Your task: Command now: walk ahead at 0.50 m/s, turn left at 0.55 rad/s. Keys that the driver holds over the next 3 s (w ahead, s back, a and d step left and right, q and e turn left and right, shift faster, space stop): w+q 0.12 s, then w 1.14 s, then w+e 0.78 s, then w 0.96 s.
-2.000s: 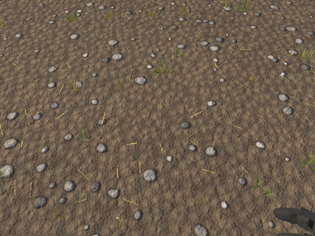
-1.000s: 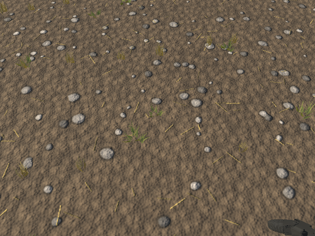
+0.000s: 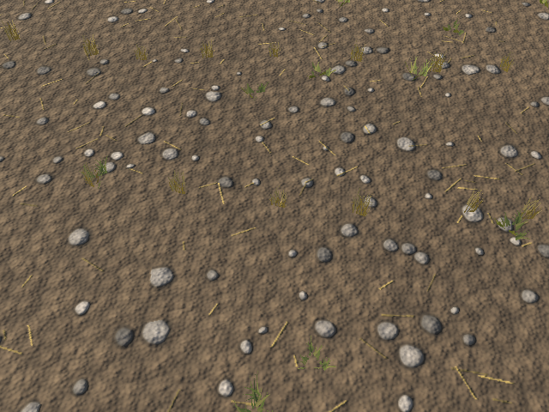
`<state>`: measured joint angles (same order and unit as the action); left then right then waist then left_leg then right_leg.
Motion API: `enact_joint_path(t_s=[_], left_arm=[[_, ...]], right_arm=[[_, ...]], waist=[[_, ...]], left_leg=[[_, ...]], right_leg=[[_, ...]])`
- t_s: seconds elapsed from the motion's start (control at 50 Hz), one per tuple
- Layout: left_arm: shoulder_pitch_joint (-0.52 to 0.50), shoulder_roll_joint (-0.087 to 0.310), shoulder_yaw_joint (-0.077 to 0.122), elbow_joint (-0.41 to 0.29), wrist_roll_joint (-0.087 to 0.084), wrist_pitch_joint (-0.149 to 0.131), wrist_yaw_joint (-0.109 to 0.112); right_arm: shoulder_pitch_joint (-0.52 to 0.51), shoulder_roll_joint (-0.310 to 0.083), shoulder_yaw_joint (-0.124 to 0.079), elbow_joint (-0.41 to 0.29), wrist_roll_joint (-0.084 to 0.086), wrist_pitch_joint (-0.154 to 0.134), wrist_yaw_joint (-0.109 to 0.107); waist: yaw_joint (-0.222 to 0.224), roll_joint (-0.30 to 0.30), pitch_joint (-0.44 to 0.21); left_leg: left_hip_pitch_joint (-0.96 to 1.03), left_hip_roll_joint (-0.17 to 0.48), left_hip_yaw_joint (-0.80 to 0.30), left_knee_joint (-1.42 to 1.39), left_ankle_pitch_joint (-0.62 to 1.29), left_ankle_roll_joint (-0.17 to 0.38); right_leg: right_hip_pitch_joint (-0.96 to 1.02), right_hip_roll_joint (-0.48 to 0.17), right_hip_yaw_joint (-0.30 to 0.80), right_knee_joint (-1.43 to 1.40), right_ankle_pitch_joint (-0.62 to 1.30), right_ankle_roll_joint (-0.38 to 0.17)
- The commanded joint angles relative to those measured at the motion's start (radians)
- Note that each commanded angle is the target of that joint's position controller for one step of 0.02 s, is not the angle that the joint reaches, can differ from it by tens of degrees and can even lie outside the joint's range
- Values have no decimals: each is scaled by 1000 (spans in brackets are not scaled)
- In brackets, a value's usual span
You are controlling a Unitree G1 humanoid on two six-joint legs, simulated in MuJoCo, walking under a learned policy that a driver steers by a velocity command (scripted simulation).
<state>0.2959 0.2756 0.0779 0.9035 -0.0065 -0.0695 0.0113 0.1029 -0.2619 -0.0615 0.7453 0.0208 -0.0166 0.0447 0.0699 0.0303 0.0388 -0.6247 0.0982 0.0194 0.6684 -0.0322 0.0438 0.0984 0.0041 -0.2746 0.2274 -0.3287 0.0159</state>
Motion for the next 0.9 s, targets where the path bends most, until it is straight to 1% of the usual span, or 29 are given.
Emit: enact_joint_path(t_s=[0.02,0.04,0.06,0.08,0.1,0.12,0.14,0.16,0.18,0.2,0.22,0.26,0.3,0.4,0.44,0.5,0.56,0.58,0.6,0.62,0.64,0.66,0.68,0.7,0.72,0.74,0.8,0.84,0.9], left_arm=[[-25,210,51,-47,-18,13,9],[-37,223,55,-51,-23,21,11],[-58,226,54,-56,-28,28,12],[-54,203,43,-64,-18,26,14],[14,56,0,-115,29,7,6],[-28,76,-10,-141,2,-37,-7],[-126,143,6,-161,-43,-64,-19],[-139,135,1,-159,-45,-78,-20],[-136,133,4,-140,-21,-79,-13],[-120,146,13,-125,-5,-69,-11],[-99,145,16,-116,-2,-54,-14],[-91,114,10,-110,8,-31,-14],[-153,93,2,-130,13,-20,-11],[-303,61,-14,-162,3,-29,-26],[-351,63,-17,-176,-4,-33,-34],[-397,78,-17,-200,-4,-42,-50],[-336,107,-8,-191,-5,-49,-60],[-258,130,4,-170,-3,-50,-57],[-113,170,24,-127,1,-50,-51],[65,229,37,-97,15,-48,-43],[134,285,54,-62,8,-42,-49],[130,183,27,-61,-15,-40,-51],[46,148,14,-77,-12,-39,-46],[-30,135,8,-92,1,-35,-43],[-72,111,-1,-98,10,-34,-43],[-88,101,-7,-98,22,-38,-42],[-83,108,-6,-80,9,-45,-41],[-64,139,2,-68,6,-43,-32],[-36,153,4,-53,0,-33,-21]], right_arm=[[-55,-89,-25,-102,0,-9,13],[13,-114,-40,-93,2,-5,12],[146,-154,-66,-62,6,-3,6],[319,-226,-103,-14,8,4,-11],[329,-344,-125,-4,16,5,-28],[329,-313,-105,-51,4,-17,-19],[303,-229,-80,-43,-6,-34,-14],[260,-188,-68,-39,-5,-44,-15],[182,-149,-55,-48,-6,-49,-16],[129,-111,-41,-63,-17,-52,-20],[113,-107,-36,-70,-26,-53,-23],[130,-131,-40,-57,-20,-61,-29],[160,-156,-45,-38,-18,-66,-41],[221,-161,-41,4,-12,-63,-53],[255,-164,-41,28,-9,-62,-51],[294,-166,-44,60,-7,-50,-54],[286,-182,-50,72,-6,-36,-63],[267,-190,-51,69,-7,-31,-64],[252,-175,-43,64,-11,-27,-64],[261,-133,-23,44,-27,-26,-65],[418,-19,8,45,-15,-47,-52],[344,-116,-7,55,2,-63,-50],[231,-166,-22,19,20,-74,-47],[171,-161,-19,4,16,-80,-51],[146,-153,-23,0,-2,-80,-53],[170,-141,-26,3,-6,-74,-52],[194,-94,-18,12,-10,-54,-54],[127,-84,-13,-12,-17,-49,-56],[35,-66,-4,-30,-17,-56,-49]], waist=[[-45,-98,22],[-89,-114,-26],[-169,-104,-95],[-249,-49,-184],[-152,224,-230],[-167,172,-401],[-197,83,-293],[-165,39,-199],[-120,-17,-133],[-87,-3,-108],[-67,10,-100],[-57,-2,-83],[-71,-4,-46],[-135,26,-3],[-155,32,21],[-163,35,38],[-117,66,3],[-70,78,-48],[3,61,-146],[62,-35,-299],[-9,-329,-425],[44,-229,-386],[41,-169,-222],[12,-87,-139],[-13,-61,-73],[-47,-100,-69],[-76,-110,-51],[-65,-93,-27],[-38,-87,-11]], left_leg=[[31,-55,69,-25,-118,49],[129,-95,97,-22,-167,72],[311,-142,115,-72,-143,104],[608,-138,35,-120,-105,147],[921,114,-462,-179,-196,296],[1033,245,-883,-363,-374,415],[979,232,-755,-402,-324,348],[847,193,-606,-391,-250,304],[700,152,-492,-390,-134,267],[598,122,-411,-406,-16,248],[537,110,-379,-428,42,244],[474,98,-310,-464,145,251],[457,81,-250,-493,180,241],[457,27,-150,-513,60,171],[494,52,-166,-511,16,170],[633,108,-194,-452,82,166],[716,135,-201,-361,296,136],[714,115,-183,-273,474,122],[660,62,-142,-103,551,95],[463,0,-105,190,293,62],[54,-186,-86,543,-445,-15],[-74,-153,-192,639,-543,-4],[-137,-97,-166,644,-456,6],[-107,-44,-127,598,-366,7],[-80,-15,-113,538,-314,0],[-16,13,-118,502,-280,-3],[20,35,-93,396,-253,-28],[-27,45,-81,289,-165,-51],[-11,30,-59,92,18,-59]], right_leg=[[25,-309,55,72,825,-135],[25,-302,43,185,977,-124],[-23,-273,20,370,1025,-100],[-211,-232,14,638,841,-56],[-657,-60,43,1002,-34,12],[-825,44,310,1181,-291,17],[-922,-21,363,1180,-202,-11],[-908,-73,352,1100,-114,-36],[-843,-115,347,1008,-50,-36],[-766,-144,352,946,-7,-33],[-713,-152,350,920,17,-27],[-688,-153,329,844,56,-1],[-730,-150,318,730,159,24],[-682,-97,285,405,474,26],[-686,-85,287,346,497,16],[-753,-73,295,284,418,-18],[-675,-44,277,255,291,-64],[-555,-10,245,245,271,-86],[-341,-6,238,242,311,-121],[-33,-177,431,282,331,-188],[318,-395,910,188,108,-358],[305,-375,1004,82,-97,-328],[168,-344,854,57,-97,-278],[20,-307,745,35,-1,-252],[-99,-275,670,6,100,-250],[-170,-255,623,-14,175,-249],[-249,-226,515,-72,290,-259],[-255,-226,469,-101,348,-265],[-250,-184,381,-113,378,-230]])
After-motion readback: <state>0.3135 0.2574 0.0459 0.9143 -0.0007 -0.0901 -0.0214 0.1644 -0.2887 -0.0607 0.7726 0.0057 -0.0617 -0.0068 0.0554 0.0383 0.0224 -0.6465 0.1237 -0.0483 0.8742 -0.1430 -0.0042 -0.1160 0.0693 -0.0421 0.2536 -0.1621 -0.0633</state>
